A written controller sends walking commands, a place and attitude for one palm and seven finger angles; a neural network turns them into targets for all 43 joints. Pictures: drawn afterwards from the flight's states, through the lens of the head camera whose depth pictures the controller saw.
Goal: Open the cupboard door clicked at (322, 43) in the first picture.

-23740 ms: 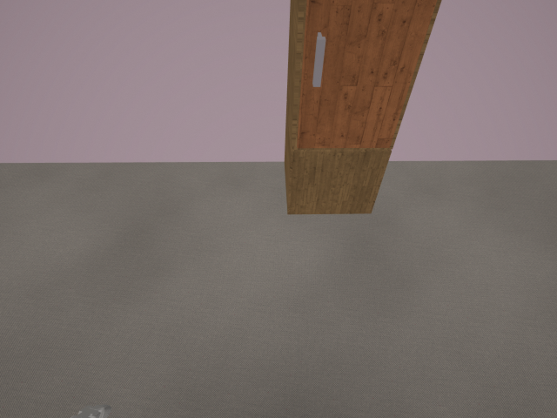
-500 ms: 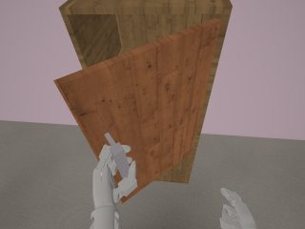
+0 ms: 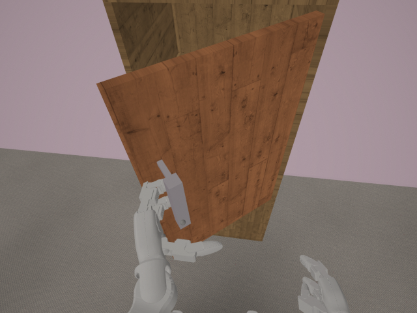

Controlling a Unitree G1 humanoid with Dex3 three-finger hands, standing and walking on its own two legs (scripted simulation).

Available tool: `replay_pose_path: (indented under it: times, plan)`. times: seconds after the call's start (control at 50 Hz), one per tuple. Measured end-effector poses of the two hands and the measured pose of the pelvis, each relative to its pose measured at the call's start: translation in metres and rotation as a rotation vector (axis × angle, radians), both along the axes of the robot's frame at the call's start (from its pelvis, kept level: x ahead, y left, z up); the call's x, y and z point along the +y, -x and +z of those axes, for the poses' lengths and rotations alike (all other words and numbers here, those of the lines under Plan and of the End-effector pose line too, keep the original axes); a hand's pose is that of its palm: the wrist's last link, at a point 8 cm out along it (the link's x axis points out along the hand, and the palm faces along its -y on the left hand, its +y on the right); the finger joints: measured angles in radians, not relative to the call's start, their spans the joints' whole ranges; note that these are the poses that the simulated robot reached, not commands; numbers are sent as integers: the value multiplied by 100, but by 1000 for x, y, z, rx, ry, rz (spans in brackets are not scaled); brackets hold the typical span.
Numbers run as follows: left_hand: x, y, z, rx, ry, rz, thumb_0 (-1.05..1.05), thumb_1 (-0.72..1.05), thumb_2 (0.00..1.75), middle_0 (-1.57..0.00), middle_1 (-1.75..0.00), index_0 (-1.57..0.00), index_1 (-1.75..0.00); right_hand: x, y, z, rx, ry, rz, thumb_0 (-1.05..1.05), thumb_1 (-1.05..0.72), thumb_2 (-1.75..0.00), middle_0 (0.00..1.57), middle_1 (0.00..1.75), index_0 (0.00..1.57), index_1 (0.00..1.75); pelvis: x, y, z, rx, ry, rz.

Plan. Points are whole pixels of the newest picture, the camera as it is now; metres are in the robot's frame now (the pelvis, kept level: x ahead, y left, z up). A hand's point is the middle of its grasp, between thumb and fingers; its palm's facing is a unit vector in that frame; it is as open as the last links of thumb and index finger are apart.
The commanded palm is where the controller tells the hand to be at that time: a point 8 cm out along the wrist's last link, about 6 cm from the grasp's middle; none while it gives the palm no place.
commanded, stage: open thumb and fingers to let go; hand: left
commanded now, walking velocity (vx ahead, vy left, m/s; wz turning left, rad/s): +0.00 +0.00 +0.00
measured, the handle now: (173, 195) +0.32 +0.08 +0.07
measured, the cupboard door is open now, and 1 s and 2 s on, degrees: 40 41 41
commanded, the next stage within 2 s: slide the hand sideways off the handle in 0.24 s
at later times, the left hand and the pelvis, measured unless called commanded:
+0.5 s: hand (178, 238) +0.24 +0.06 +0.07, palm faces -0.18 -0.98 -0.02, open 16.2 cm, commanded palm +0.22 +0.09 +0.07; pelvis +0.00 +0.04 -0.01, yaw -1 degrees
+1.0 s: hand (161, 261) +0.20 +0.08 +0.07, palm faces -0.17 -0.99 +0.02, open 16.3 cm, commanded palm +0.18 +0.13 +0.07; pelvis +0.00 +0.05 -0.02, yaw -2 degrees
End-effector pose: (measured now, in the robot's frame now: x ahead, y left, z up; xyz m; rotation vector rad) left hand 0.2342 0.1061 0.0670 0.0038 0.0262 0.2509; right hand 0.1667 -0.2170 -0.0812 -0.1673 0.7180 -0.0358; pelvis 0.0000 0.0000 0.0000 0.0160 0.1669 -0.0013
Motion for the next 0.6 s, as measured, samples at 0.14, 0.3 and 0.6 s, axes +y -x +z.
replay_pose_path:
  times: [0.14,0.3,0.6]
  plan:
    - [4,-4,-1,-5,0,-46,-1,-47,32,-26,-91,-28,-90,16,1,5,-11,6,-4,1,-90,-90,20,30,20,30,15,1,0,-8,15,-8]
    - [5,-9,0,1,-12,-102,-1,-49,31,-25,-57,-26,-58,36,0,8,-19,-15,0,1,-90,-90,20,30,20,30,29,1,-1,-17,27,-18]
    - [11,16,1,-34,52,-481,-1,-50,30,-12,-33,-13,-34,44,12,4,-32,-16,-25,1,-90,-90,20,30,20,30,48,4,-8,-12,28,-23]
